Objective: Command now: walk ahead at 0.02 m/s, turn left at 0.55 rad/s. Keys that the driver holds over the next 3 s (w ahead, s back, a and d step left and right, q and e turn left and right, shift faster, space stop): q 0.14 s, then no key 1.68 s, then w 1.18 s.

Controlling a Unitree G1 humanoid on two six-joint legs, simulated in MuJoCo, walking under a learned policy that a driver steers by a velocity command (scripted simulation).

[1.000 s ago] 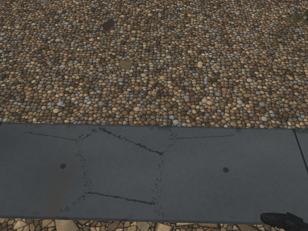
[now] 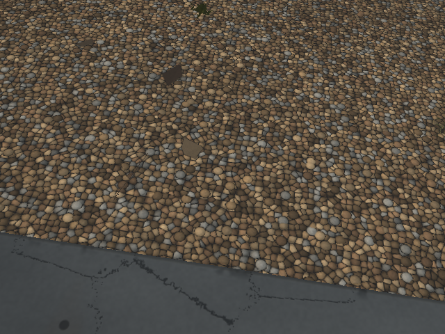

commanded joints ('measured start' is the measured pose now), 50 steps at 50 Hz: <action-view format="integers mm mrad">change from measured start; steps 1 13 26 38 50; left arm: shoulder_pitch -29 -22 -6 38 75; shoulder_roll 116 79 126 82 85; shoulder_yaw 38 19 -2 -23 -24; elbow -56 -48 -6 74 154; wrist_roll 6 -14 -2 5 3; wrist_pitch -14 -37 -68 -38 -33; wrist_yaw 17 -15 -23 -23 -10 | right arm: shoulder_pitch -69 -54 -82 -93 -64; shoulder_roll -183 -171 -106 -106 -88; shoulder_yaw -42 -29 -9 9 31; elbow -86 -92 -57 44 128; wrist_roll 23 14 22 3 11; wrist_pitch -43 -17 1 -32 -44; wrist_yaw -13 -24 -25 1 -9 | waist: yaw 32 -7 7 49 39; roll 161 188 -108 96 48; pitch -86 -127 -94 -45 -29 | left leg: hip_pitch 170 177 -59 113 121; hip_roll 237 186 -1 48 31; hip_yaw -338 -342 -118 -131 -119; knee -291 -226 227 -207 -213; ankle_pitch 269 386 -241 187 160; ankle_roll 162 186 -116 -12 -6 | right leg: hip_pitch -201 55 369 333 324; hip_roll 9 40 -223 -5 -3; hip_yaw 120 106 317 87 84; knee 191 -180 -567 -477 -495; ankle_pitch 43 123 704 359 357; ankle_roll -7 35 -251 -27 -5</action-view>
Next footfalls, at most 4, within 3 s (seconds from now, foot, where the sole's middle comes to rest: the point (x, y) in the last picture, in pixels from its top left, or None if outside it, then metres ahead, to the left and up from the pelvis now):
0.38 right None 0.09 -0.14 -0.77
0.64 left None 0.03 0.12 -0.77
2.50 left None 0.42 0.17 -0.77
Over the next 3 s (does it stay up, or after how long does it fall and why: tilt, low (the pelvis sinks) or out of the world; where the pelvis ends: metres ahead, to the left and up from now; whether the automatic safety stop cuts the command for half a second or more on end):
stays up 0.55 0.07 0.00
